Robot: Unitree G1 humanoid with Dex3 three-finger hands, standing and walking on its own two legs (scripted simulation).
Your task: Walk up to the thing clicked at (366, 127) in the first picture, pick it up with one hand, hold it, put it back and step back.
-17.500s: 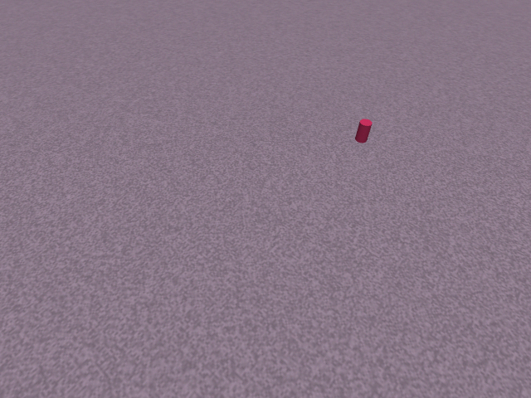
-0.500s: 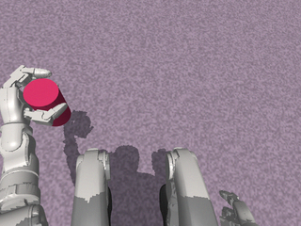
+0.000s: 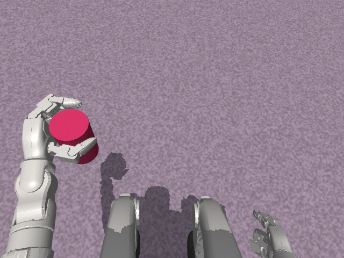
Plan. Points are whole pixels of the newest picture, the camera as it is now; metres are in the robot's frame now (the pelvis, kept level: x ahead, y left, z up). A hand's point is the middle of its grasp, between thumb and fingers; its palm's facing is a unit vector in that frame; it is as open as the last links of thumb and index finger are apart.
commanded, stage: lift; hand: left
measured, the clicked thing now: (77, 138) +0.38 +0.22 -0.01
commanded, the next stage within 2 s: hold in 1.40 s
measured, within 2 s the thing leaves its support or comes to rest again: neither
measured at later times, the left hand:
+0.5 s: hand (40, 104) +0.37 +0.21 +0.16, palm faces +0.16 -0.99 -0.05, open 9.9 cm
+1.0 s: hand (39, 77) +0.38 +0.19 +0.21, palm faces +0.15 -0.99 -0.04, open 9.9 cm
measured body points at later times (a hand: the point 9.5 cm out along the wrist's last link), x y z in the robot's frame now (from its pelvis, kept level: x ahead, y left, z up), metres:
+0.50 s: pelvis +0.02 +0.01 +0.12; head +0.11 +0.03 +0.56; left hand +0.35 +0.26 +0.16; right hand +0.17 -0.23 +0.01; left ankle +0.07 +0.13 -0.51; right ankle +0.05 -0.13 -0.51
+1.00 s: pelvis +0.04 +0.00 +0.17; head +0.11 +0.01 +0.61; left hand +0.36 +0.24 +0.21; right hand +0.19 -0.23 +0.05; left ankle +0.07 +0.13 -0.51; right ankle +0.05 -0.13 -0.51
